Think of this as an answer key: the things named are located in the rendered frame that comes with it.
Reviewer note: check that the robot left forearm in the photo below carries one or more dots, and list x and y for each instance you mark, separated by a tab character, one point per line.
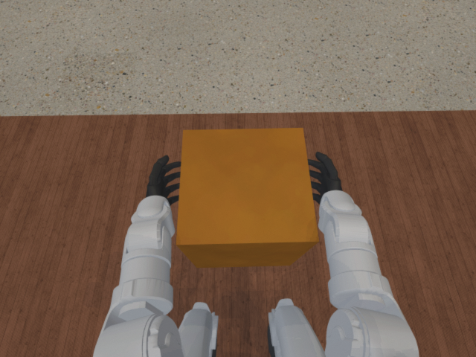
144	286

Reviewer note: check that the robot thigh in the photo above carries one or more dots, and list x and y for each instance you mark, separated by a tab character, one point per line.
292	333
198	332

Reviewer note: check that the right robot thigh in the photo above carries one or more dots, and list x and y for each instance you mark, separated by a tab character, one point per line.
292	333

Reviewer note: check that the robot right forearm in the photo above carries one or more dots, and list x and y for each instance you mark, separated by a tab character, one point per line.
356	279

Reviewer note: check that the robot left hand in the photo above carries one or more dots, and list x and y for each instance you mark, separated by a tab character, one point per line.
158	181

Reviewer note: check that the carton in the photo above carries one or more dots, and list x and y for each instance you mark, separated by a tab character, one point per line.
245	198

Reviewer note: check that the robot right upper arm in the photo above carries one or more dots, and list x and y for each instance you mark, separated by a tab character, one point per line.
358	332

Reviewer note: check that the left robot thigh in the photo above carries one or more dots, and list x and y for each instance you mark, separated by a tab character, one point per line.
198	332

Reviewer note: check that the robot left upper arm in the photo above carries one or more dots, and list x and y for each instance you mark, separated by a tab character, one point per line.
154	335

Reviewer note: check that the robot right hand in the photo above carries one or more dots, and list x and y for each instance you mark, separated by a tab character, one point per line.
328	177

